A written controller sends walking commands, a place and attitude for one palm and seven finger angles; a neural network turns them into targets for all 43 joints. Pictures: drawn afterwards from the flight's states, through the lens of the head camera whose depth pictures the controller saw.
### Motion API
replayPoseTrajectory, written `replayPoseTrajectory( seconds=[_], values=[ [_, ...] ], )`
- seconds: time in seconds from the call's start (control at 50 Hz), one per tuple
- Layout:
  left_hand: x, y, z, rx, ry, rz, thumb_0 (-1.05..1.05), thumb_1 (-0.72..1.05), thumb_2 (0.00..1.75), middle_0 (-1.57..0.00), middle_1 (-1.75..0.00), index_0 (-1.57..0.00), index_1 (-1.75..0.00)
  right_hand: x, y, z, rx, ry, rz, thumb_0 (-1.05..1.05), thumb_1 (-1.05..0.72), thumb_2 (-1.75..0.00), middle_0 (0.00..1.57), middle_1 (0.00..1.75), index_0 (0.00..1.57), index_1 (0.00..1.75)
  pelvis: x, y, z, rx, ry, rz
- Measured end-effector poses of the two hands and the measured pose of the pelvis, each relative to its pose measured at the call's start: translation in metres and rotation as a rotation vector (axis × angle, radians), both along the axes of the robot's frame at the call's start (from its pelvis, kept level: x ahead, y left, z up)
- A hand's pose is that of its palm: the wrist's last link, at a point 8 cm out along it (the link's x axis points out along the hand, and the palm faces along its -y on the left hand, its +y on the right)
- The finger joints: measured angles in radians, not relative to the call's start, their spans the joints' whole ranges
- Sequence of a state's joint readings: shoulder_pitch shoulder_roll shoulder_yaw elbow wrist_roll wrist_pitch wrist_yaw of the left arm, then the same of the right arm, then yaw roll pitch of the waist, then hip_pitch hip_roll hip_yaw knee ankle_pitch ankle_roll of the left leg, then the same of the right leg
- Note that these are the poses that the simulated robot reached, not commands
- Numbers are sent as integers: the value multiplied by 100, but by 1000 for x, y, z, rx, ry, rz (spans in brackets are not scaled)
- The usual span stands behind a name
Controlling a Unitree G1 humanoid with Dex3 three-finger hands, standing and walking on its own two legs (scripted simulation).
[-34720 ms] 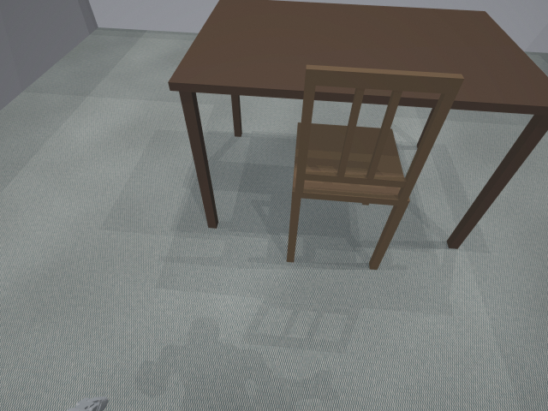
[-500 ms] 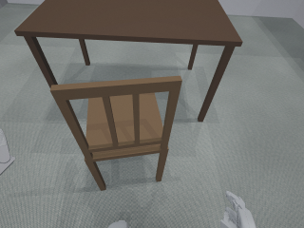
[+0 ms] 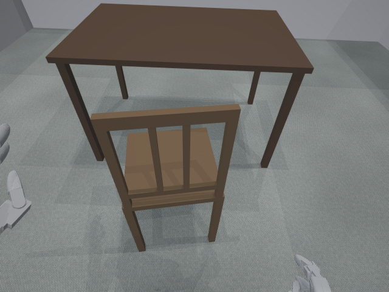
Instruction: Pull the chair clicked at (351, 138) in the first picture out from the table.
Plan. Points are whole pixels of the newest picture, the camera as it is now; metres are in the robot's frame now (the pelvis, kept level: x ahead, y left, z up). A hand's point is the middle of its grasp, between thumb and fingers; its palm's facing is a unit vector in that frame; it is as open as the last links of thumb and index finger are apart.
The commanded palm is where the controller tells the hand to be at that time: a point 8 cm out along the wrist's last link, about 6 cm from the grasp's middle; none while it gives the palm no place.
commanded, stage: stop stepping back and stand still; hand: left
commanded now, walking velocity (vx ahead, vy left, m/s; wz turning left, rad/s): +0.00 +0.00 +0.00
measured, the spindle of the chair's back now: (156, 161) +0.49 +0.16 -0.09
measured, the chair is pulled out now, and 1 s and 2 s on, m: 0.40 0.40 0.40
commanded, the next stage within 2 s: let the arm hang, fingers relaxed in 0.82 s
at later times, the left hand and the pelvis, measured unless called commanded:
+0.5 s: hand (7, 225) +0.16 +0.27 +0.17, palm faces +0.46 -0.74 -0.49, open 7.4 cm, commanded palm +0.09 +0.31 +0.18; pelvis -0.03 +0.00 +0.00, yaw +4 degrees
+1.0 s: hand (27, 243) +0.17 +0.29 +0.09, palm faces +0.30 -0.81 -0.50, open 7.4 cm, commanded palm none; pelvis -0.04 +0.03 -0.01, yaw +2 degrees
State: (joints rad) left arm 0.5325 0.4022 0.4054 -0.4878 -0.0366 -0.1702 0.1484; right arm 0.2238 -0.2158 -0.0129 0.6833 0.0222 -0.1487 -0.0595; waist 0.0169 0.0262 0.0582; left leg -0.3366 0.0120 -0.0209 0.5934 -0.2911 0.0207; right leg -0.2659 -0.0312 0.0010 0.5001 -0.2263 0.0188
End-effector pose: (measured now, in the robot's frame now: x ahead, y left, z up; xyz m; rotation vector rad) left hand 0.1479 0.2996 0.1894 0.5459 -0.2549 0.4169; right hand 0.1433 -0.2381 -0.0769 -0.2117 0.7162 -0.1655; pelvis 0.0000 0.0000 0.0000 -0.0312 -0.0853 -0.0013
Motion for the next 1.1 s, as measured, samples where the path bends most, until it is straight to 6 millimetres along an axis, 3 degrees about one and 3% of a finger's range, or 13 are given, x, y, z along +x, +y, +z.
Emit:
replayPoseTrajectory(
  seconds=[0.16, 0.3, 0.44, 0.58, 0.64, 0.72, 0.86, 0.92, 0.94, 0.98, 1.04, 1.1],
  values=[
    [-8, -2, 6, 18, 5, 3, 2, 88, 89, -21, -31, -21, -31, 8, 14, 7, 44, -47, 23, 1, -90, -90, 20, 30, 20, 30, -7, -3, 3, 1, -5, 33],
    [-22, -1, 10, 33, -26, 8, 2, 88, 89, -21, -31, -21, -31, 7, 12, 4, 17, -34, 56, 1, -90, -90, 20, 30, 20, 30, -13, -2, 0, 1, -7, 27],
    [-24, 6, 5, 24, 1, 30, 2, 88, 89, -21, -31, -21, -31, -4, 9, 4, 26, -33, 24, 1, -90, -90, 20, 30, 20, 30, -22, -2, 0, 1, -12, 53],
    [-48, 2, 5, 57, -23, -4, 2, 88, 89, -21, -31, -21, -31, -16, 6, -6, -6, 4, 53, 1, -90, -90, 20, 30, 20, 30, -32, 2, -11, 13, -10, 40],
    [-46, 11, 0, 43, -76, -6, 2, 88, 89, -21, -31, -21, -31, -24, 6, -10, -37, -3, 22, 1, -90, -90, 20, 30, 20, 30, -37, 11, -18, -2, -10, 14],
    [-35, 23, -6, 3, -57, 26, 2, 88, 89, -21, -31, -21, -31, -38, 15, -9, 16, -14, -21, 1, -90, -90, 20, 30, 20, 30, -43, 13, -13, -9, -7, 22],
    [-41, 4, -4, 28, 38, -45, 2, 89, 89, -21, -31, -21, -31, -53, 24, -13, 64, 27, 5, 1, -90, -90, 20, 30, 20, 30, -44, 11, -5, -6, 37, 12],
    [-41, 6, 0, 26, 35, -64, 2, 88, 89, -21, -31, -21, -31, -57, 23, -13, 40, 59, -7, 1, -90, -90, 20, 30, 20, 30, -42, 17, -3, -8, 48, 10],
    [-38, 10, -7, 43, 52, -64, 2, 88, 89, -21, -31, -21, -31, -58, 21, -15, 34, 64, 5, 1, -90, -90, 20, 30, 20, 30, -41, 20, -5, -12, 61, 20],
    [-24, 23, -48, -13, 185, -38, 1, 89, 89, -21, -31, -21, -31, -59, 17, -28, 23, 113, 33, 1, -90, -90, 20, 30, 20, 30, -43, 26, -10, -8, 82, 37],
    [-14, 34, -145, -208, 530, 51, 0, 89, 89, -20, -30, -20, -30, -65, 13, -44, 18, 204, 39, 1, -90, -90, 20, 30, 20, 30, -43, 30, -14, 15, 97, 47],
    [-39, 14, -239, -392, 901, 98, 1, 90, 89, -19, -30, -19, -30, -76, 13, -48, 22, 272, 17, 1, -90, -90, 20, 30, 20, 30, -42, 30, -12, 21, 91, 49]
  ],
)
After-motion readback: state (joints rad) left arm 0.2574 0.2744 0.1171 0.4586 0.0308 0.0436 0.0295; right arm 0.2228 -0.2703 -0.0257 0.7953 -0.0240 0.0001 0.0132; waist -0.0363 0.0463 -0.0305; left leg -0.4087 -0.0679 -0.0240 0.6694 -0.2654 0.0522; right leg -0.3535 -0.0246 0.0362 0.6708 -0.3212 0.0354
